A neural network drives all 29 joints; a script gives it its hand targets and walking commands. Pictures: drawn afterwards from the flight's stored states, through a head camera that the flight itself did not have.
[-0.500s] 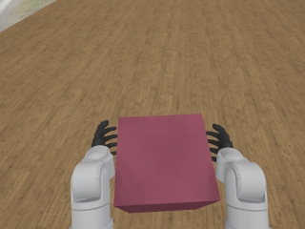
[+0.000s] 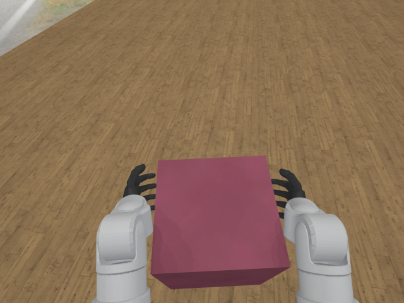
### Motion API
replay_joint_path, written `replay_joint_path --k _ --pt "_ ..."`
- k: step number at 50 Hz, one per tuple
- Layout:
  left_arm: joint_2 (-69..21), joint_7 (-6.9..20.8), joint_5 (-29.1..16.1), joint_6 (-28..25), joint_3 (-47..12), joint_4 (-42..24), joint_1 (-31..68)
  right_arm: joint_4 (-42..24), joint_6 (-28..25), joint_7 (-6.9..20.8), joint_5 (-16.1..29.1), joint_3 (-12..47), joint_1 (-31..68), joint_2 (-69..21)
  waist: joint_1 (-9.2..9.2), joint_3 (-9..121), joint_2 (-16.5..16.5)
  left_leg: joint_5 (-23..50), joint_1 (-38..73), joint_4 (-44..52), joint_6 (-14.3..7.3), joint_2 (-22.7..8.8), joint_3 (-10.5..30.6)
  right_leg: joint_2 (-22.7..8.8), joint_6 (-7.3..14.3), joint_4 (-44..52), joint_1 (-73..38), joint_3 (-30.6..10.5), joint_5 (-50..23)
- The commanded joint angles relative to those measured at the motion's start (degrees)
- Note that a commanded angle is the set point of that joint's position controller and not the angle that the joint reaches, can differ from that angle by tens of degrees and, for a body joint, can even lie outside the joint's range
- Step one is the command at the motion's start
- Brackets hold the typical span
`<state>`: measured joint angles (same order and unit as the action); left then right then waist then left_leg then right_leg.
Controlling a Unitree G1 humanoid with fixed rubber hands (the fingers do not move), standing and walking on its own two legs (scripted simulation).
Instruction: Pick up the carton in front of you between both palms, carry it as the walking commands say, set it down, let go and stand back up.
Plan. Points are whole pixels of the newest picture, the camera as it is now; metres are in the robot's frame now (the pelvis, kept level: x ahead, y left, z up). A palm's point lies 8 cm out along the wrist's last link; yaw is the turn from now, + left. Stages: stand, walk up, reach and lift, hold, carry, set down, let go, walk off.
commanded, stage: carry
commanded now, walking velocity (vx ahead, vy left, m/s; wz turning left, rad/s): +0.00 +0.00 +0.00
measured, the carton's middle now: (213, 228) +0.28 +0.00 -0.01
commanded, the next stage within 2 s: hold in 0.90 s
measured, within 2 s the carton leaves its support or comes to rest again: neither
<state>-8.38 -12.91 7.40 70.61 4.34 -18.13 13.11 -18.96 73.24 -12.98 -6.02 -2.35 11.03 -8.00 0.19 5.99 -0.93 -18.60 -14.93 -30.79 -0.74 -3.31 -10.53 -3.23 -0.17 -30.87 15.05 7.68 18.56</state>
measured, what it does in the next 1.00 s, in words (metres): stands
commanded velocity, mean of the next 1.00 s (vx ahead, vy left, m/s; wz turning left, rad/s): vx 0.00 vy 0.00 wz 0.00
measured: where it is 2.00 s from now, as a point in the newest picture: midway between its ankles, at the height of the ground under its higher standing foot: outside the picture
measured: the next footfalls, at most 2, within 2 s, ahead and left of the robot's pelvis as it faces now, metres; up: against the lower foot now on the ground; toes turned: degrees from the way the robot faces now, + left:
none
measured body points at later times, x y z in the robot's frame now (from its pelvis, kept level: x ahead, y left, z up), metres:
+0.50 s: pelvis -0.03 -0.01 +0.00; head -0.05 -0.02 +0.45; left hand +0.27 +0.14 +0.06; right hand +0.26 -0.15 +0.05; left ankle -0.03 +0.10 -0.73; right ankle -0.03 -0.11 -0.73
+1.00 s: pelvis -0.04 -0.01 +0.01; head -0.05 -0.01 +0.46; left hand +0.27 +0.15 +0.05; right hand +0.26 -0.15 +0.03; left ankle -0.03 +0.10 -0.73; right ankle -0.03 -0.12 -0.73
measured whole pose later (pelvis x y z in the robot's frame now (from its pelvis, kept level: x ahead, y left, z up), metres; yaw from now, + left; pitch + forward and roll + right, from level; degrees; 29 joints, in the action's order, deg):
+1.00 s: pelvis -0.04 -0.01 +0.01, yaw +1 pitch -2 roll +0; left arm -8.7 -0.8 14.9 38.7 11.8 11.7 14.8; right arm 9.7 41.7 -2.4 -13.8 -8.6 11.6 -8.1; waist 0.0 0.8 -1.1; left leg -12.3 -9.7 -24.2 -1.1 -1.3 -5.1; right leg -0.9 1.0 -23.8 8.9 4.3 12.6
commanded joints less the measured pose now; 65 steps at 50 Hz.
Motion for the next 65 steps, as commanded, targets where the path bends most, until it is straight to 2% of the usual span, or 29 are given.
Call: replay_joint_path --k 1,8,11,17,20,21,24,26,30,32,35,36,39,40,45,46,48,50,51,53,54,55,56,57,58,60,61,62,65 --pt "-58.5 15.8 -20.8 0.5 -32.3 -1.3 15.9 -9.0 -3.5 13.9 20.8 32.5 26.9 -58.0 -0.64 15.1 0.9 28.4 7.7 2.7 -0.9 -7.0 6.0 -6.6 1.5 2.0 -5.7 -4.8 -26.7" --pt "-55.1 17.9 -19.1 -1.6 -33.3 3.7 18.9 0.4 -4.7 16.2 18.7 31.6 25.8 -56.9 -0.6 10.1 0.4 19.5 7.6 5.6 -0.6 -6.8 6.0 -6.7 1.6 4.7 -0.7 -5.8 -18.4" --pt "-57.3 19.7 -17.2 -5.0 -30.1 11.6 18.7 3.5 -8.2 18.1 16.8 31.2 28.2 -57.2 -0.1 10.8 2.5 17.8 5.2 4.3 -0.6 -6.3 6.9 -5.9 1.1 5.7 -3.0 -5.7 -18.4" --pt "-60.7 22.6 -16.4 -11.4 -30.9 14.7 21.6 8.3 -14.9 21.6 16.8 31.1 31.0 -60.2 -0.11 10.5 1.4 9.5 3.9 6.8 -0.3 -6.5 6.8 -5.7 1.4 6.5 -1.9 -5.6 -11.7" --pt "-60.2 23.7 -16.4 -14.9 -30.0 16.5 22.8 11.7 -17.9 22.4 15.2 29.6 30.1 -59.5 -0.12 12.0 2.0 13.9 6.5 5.8 0.1 -5.7 6.4 -5.9 1.2 7.2 -0.1 -5.7 -12.9" --pt "-59.7 23.6 -14.3 -15.9 -30.6 17.1 20.9 10.3 -19.7 22.6 14.8 29.7 30.3 -59.8 0.43 14.8 -0.8 14.4 6.6 4.7 -0.6 -6.2 6.9 -6.5 2.2 6.6 -3.6 -6.4 -15.5" --pt "-56.0 24.3 -10.7 -18.8 -26.0 21.2 19.7 14.9 -22.0 23.0 12.9 27.7 30.1 -57.1 -0.05 13.5 2.7 14.8 4.8 5.6 -1.0 -7.3 7.5 -6.2 1.3 5.3 -3.3 -5.9 -17.0" --pt "-56.2 24.6 -10.9 -21.8 -26.6 21.0 20.6 17.9 -24.4 23.3 11.5 27.1 27.6 -55.9 0.0 14.2 -0.3 14.3 5.2 5.2 -0.7 -6.1 6.3 -6.4 1.9 5.7 -3.6 -6.6 -15.4" --pt "-53.4 25.4 -7.7 -27.0 -23.3 26.7 22.2 23.0 -30.0 23.9 7.7 22.5 29.0 -53.9 -0.15 11.6 2.0 11.8 4.6 5.3 -0.4 -6.2 6.5 -5.5 1.4 7.2 -1.9 -6.2 -16.6" --pt "-53.0 25.6 -7.4 -29.7 -22.7 27.8 23.9 23.8 -33.1 24.3 7.2 22.9 30.8 -53.5 -0.01 14.0 -0.7 13.5 5.6 5.4 -0.6 -6.4 6.6 -6.1 2.3 5.9 -3.8 -6.1 -16.6" --pt "-52.0 26.0 -6.5 -32.9 -20.9 31.4 24.9 25.6 -35.9 24.4 6.6 23.2 32.4 -52.7 -0.06 15.5 2.6 13.6 6.1 5.5 -0.3 -6.3 6.3 -6.1 2.0 5.4 -4.0 -6.0 -18.3" --pt "-51.3 26.1 -5.9 -33.5 -21.3 30.7 27.2 29.9 -35.9 24.6 5.6 20.5 31.2 -52.7 0.14 14.8 -0.7 14.9 5.4 5.9 -0.6 -6.1 6.7 -6.3 2.4 6.2 -4.4 -6.2 -16.6" --pt "-52.0 26.7 -4.5 -34.5 -20.6 34.3 23.1 26.8 -38.0 25.0 6.5 22.6 33.5 -52.2 -0.01 15.4 1.7 20.9 6.8 4.2 -0.7 -6.6 6.9 -6.0 2.0 5.1 -3.5 -5.3 -18.8" --pt "-52.1 26.8 -4.8 -34.7 -20.5 35.4 24.3 28.5 -38.4 25.0 6.1 22.4 33.2 -53.1 0.02 14.8 -1.0 19.0 5.5 4.0 -0.1 -6.4 6.5 -5.5 1.6 5.3 -3.9 -5.9 -19.3" --pt "-55.1 26.5 -7.7 -33.0 -24.8 30.4 24.7 22.5 -36.4 24.7 9.4 27.4 33.5 -55.2 0.18 14.8 1.7 15.8 5.4 5.7 0.1 -6.4 6.9 -5.8 2.0 5.6 -3.8 -5.5 -16.7" --pt "-55.7 26.7 -5.6 -31.6 -21.8 31.0 18.7 20.4 -35.4 25.3 7.9 25.6 28.3 -55.9 1.38 15.2 1.5 30.2 14.6 8.3 -1.3 8.6 14.0 6.7 0.9 9.6 -14.6 -12.6 -32.7" --pt "-53.7 26.1 -5.1 -31.6 -21.7 28.7 19.3 21.6 -34.6 24.0 5.8 22.8 27.2 -54.5 -1.14 15.3 1.4 33.3 17.4 7.6 -1.4 7.6 17.2 7.2 1.7 10.3 -17.4 -14.7 -29.8" --pt "-52.8 25.2 -2.5 -31.5 -18.4 32.1 17.1 21.8 -34.6 23.6 5.1 22.4 27.7 -51.2 1.61 7.1 -1.3 35.9 17.8 9.3 -0.4 6.9 17.2 6.6 1.1 10.8 -10.8 -14.1 -30.2" --pt "-52.3 24.8 -3.8 -31.2 -18.6 32.3 19.8 24.7 -34.5 23.9 4.9 20.5 26.4 -50.9 -0.92 8.8 0.6 34.0 18.3 8.6 0.2 7.0 17.6 7.2 1.1 10.3 -13.3 -14.1 -31.2" --pt "-52.8 25.9 -2.6 -31.0 -17.9 33.6 19.6 23.6 -34.9 23.7 3.2 19.7 30.1 -49.9 0.42 9.1 0.7 24.6 13.4 11.0 -0.1 7.7 16.6 7.5 0.9 11.3 -18.0 -13.3 -25.3" --pt "-53.2 26.2 -3.6 -31.5 -19.5 32.8 22.9 25.7 -34.8 23.7 3.3 18.5 28.9 -51.3 -1.75 7.0 -1.1 26.1 11.9 10.0 0.3 8.5 16.2 7.3 0.8 11.3 -17.1 -14.1 -26.1" --pt "-53.7 26.2 -2.5 -31.5 -18.2 31.2 21.6 24.0 -34.8 24.7 4.7 20.3 30.0 -52.5 1.09 8.2 -0.4 23.8 14.1 10.6 -0.5 8.4 16.8 6.3 0.5 11.2 -15.2 -14.0 -25.8" --pt "-54.1 26.1 -3.6 -31.6 -18.7 33.6 26.3 27.8 -35.2 24.9 3.4 17.3 33.8 -50.6 -1.26 6.6 3.1 22.1 14.7 10.0 -0.3 7.6 17.4 8.2 1.2 10.5 -15.4 -12.1 -20.2" --pt "-52.4 25.8 -1.9 -32.2 -14.6 37.1 31.6 32.5 -35.3 25.2 1.4 14.0 37.0 -49.8 -1.28 2.8 -1.4 14.3 11.0 10.8 -0.6 6.8 17.0 6.8 2.2 10.3 -12.8 -13.1 -13.6" --pt "-52.5 25.8 -0.1 -33.1 -11.9 38.9 35.6 33.3 -36.0 25.2 -0.2 11.7 44.7 -49.9 0.87 -0.3 1.6 9.7 9.6 9.5 -1.1 7.2 16.5 7.2 2.0 10.3 -9.4 -12.7 -7.5" --pt "-54.3 26.4 3.0 -34.3 -5.3 49.8 38.1 42.6 -37.5 26.5 -3.3 7.0 46.7 -50.8 0.11 -2.8 0.8 2.0 4.5 8.0 -1.3 7.2 16.3 6.7 2.3 8.5 -6.2 -13.1 0.2" --pt "-51.8 26.2 4.1 -36.4 -3.0 48.3 44.8 44.7 -39.2 26.8 -2.6 4.6 54.1 -51.8 2.69 0.9 -0.2 -1.4 5.8 7.9 -2.3 6.8 16.7 6.5 1.9 6.9 -6.9 -11.9 1.4" --pt "-52.6 25.8 8.2 -36.8 1.6 54.1 44.6 49.4 -40.4 27.2 -5.6 0.4 57.6 -50.4 0.98 -3.2 -1.9 -3.3 1.2 6.7 -2.6 6.8 16.6 6.6 2.2 5.9 -5.0 -11.9 2.9" --pt "-49.5 24.0 8.5 -40.2 6.4 58.1 52.2 57.6 -43.7 27.9 -11.8 -8.7 58.2 -44.6 -2.37 -2.0 0.8 -4.8 2.1 4.0 -0.8 7.3 16.3 8.5 2.5 2.5 1.2 -9.8 2.0"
